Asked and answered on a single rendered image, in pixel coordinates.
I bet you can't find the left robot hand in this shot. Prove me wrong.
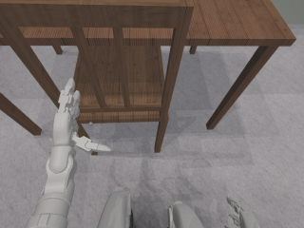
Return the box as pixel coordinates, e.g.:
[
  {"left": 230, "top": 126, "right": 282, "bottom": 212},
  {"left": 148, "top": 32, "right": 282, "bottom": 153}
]
[{"left": 52, "top": 78, "right": 112, "bottom": 154}]

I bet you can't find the robot left thigh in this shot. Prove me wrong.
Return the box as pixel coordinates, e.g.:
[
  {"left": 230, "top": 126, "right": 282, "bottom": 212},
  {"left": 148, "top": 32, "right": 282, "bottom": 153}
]
[{"left": 97, "top": 191, "right": 131, "bottom": 228}]

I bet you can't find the robot left forearm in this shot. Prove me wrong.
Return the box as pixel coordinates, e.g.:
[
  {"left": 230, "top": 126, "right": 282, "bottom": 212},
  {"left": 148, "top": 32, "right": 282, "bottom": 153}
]
[{"left": 25, "top": 144, "right": 78, "bottom": 228}]

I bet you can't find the right robot hand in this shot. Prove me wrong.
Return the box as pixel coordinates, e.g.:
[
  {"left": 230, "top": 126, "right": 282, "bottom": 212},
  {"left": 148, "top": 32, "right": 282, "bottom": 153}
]
[{"left": 224, "top": 196, "right": 260, "bottom": 228}]

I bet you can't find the chair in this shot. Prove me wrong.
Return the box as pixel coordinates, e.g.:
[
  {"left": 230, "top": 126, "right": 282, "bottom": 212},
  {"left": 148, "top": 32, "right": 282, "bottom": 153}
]
[{"left": 0, "top": 0, "right": 194, "bottom": 156}]

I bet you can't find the robot thigh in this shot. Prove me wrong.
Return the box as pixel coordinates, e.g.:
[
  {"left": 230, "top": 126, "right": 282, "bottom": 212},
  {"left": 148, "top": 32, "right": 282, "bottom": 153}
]
[
  {"left": 97, "top": 191, "right": 131, "bottom": 228},
  {"left": 167, "top": 203, "right": 204, "bottom": 228}
]

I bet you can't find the robot right thigh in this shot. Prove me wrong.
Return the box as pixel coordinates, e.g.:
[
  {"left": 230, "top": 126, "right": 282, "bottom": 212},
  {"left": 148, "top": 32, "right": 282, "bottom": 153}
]
[{"left": 167, "top": 203, "right": 204, "bottom": 228}]

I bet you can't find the table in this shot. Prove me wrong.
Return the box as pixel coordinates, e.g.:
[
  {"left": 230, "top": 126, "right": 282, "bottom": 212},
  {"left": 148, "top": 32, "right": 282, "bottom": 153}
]
[{"left": 0, "top": 0, "right": 296, "bottom": 136}]

